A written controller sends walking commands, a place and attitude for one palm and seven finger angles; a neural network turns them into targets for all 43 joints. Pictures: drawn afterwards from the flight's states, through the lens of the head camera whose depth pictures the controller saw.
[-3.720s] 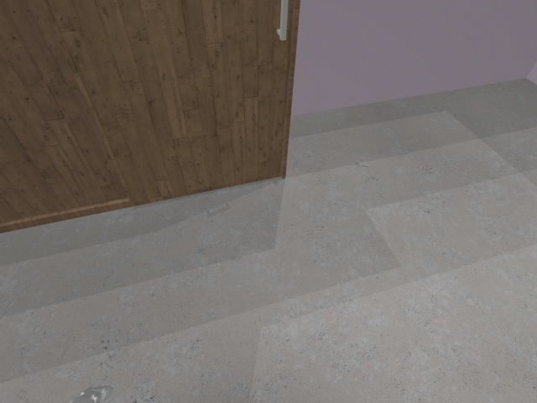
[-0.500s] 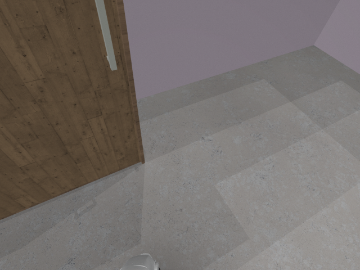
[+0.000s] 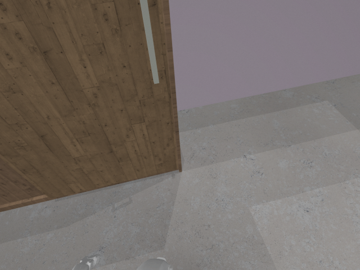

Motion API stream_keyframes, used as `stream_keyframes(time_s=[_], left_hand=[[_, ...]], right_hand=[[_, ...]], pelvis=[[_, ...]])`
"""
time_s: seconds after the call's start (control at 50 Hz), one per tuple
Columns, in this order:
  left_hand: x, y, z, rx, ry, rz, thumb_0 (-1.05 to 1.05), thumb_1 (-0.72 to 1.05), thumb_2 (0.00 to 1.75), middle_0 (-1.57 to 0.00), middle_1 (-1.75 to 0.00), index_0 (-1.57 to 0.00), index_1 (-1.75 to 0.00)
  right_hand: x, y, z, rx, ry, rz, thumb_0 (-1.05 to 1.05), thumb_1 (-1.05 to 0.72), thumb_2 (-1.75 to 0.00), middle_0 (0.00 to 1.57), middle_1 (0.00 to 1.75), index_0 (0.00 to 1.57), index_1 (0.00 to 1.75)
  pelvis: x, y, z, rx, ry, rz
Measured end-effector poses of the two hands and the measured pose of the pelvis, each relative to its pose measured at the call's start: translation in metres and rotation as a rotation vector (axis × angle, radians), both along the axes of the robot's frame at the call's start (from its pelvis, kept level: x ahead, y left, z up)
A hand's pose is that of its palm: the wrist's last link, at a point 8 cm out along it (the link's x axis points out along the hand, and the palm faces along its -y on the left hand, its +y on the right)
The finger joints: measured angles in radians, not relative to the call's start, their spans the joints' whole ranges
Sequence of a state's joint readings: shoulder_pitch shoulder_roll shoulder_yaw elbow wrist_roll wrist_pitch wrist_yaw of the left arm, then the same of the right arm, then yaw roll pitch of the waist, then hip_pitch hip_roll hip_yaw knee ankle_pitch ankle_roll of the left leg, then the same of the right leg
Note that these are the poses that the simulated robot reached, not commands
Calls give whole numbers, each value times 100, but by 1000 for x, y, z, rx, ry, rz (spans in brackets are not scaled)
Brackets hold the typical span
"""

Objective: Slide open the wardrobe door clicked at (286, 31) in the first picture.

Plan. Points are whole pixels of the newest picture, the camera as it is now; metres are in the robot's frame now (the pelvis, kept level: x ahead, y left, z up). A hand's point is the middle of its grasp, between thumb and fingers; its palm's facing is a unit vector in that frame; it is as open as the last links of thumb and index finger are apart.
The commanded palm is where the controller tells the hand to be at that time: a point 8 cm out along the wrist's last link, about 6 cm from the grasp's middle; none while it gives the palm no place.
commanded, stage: turn to face it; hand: right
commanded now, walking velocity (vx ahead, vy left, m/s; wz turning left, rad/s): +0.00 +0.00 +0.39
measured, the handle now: (148, 37) +0.73 +0.12 +0.15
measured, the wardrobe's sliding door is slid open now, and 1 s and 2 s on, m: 0.00 0.00 0.00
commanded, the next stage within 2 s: take the last steps up to it in 0.22 s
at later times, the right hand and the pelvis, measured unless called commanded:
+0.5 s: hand out of the picture +0.13 -0.13 -0.16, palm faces -0.18 +0.96 -0.21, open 7.4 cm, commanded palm none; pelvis +0.00 +0.03 +0.00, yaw +10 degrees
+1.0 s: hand (229, 250) +0.20 -0.11 -0.17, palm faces -0.26 +0.95 -0.17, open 7.4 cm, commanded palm none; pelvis +0.11 +0.05 +0.00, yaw +15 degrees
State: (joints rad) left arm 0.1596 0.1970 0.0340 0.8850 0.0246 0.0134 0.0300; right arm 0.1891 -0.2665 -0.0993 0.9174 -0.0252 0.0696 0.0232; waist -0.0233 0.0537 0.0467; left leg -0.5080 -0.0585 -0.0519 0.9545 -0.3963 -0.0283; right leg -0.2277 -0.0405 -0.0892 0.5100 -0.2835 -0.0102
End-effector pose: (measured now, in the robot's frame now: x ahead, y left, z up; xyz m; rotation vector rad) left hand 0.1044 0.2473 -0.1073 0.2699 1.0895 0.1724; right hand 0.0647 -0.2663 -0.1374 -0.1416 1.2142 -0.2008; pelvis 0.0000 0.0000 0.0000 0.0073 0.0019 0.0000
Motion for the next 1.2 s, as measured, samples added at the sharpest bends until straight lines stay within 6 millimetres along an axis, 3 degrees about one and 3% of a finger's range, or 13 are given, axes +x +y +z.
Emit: stream_keyframes(time_s=[0.08, 0.16, 0.32, 0.4, 0.52, 0.64, 0.72, 0.84, 0.96, 1.04, 1.1, 1.14, 1.2], left_hand=[[-32, -3, -1, -5, 62, 61, 1, 91, 89, -20, -30, -20, -30], [-68, -3, -9, -31, 128, 135, 1, 91, 89, -20, -30, -20, -30], [-145, 18, -46, -106, 268, 296, 1, 90, 89, -20, -30, -20, -30], [-161, 24, -47, -109, 320, 326, 1, 91, 89, -20, -30, -20, -30], [-147, 23, -34, -114, 258, 321, 1, 91, 89, -20, -30, -19, -30], [-113, 12, -26, -79, 162, 303, 1, 91, 89, -20, -30, -19, -30], [-107, -2, -23, -75, 139, 330, 1, 91, 89, -20, -30, -20, -30], [-124, -24, -16, -130, 260, 379, 1, 91, 89, -20, -30, -20, -30], [-135, -32, -21, -206, 385, 443, 1, 91, 89, -20, -30, -20, -30], [-134, -20, -33, -255, 453, 485, 1, 91, 89, -20, -30, -20, -30], [-123, 0, -50, -281, 496, 478, 1, 91, 89, -20, -30, -20, -30], [-103, 19, -54, -272, 493, 453, 1, 91, 89, -20, -30, -20, -30], [-55, 52, -50, -232, 419, 406, 1, 91, 89, -20, -30, -20, -30]], right_hand=[[11, -6, 5, -6, 18, 49, 1, -91, -90, 20, 30, 20, 30], [24, 2, 6, -10, 44, 107, 1, -91, -90, 20, 30, 20, 30], [66, 54, 5, -34, -15, 255, 1, -91, -90, 20, 30, 20, 30], [69, 74, 12, -25, -46, 270, 1, -91, -90, 20, 30, 20, 30], [61, 83, 10, 16, -33, 268, 1, -91, -90, 21, 30, 20, 30], [52, 60, -9, 43, 26, 237, 0, -91, -90, 21, 30, 20, 30], [52, 48, -16, 43, 111, 252, 1, -91, -90, 21, 30, 20, 30], [80, 56, -1, 47, 119, 266, 1, -91, -90, 20, 30, 20, 30], [125, 92, 1, 45, 118, 306, 1, -91, -90, 20, 30, 19, 30], [169, 127, -2, 30, 81, 343, 1, -92, -90, 20, 30, 19, 30], [196, 152, -10, 19, 11, 339, 1, -92, -90, 20, 30, 20, 30], [204, 163, -7, 20, -15, 306, 0, -92, -90, 20, 30, 20, 30], [211, 166, 2, -1, -24, 261, -1, -94, -90, 21, 30, 20, 30]], pelvis=[[2, -4, 5, 12, -1, 45], [3, -3, 5, 17, -1, 87], [1, 20, -11, -3, -3, 156], [-1, 24, -6, 4, -11, 165], [5, 26, 1, -2, -14, 184], [25, 15, -5, 21, -15, 203], [40, 10, -4, 16, -14, 229], [68, 18, 10, 9, -5, 243], [98, 41, 8, -6, -7, 261], [121, 68, -1, -18, -10, 267], [138, 91, -16, -22, -17, 256], [147, 99, -15, -8, -22, 240], [161, 109, -7, -2, -17, 225]])
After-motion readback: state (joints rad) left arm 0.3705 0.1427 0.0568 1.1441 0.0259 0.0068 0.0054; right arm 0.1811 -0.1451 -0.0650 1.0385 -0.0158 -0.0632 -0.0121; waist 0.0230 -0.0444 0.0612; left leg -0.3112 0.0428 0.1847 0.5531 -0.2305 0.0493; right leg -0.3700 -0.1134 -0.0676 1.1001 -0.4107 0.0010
